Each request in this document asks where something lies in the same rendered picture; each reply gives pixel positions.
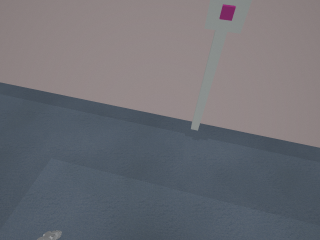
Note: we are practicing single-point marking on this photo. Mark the panel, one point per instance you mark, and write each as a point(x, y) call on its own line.
point(221, 27)

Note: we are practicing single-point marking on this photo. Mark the left robot hand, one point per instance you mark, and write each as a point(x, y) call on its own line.
point(51, 235)

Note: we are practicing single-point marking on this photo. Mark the button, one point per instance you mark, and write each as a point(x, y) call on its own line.
point(227, 12)

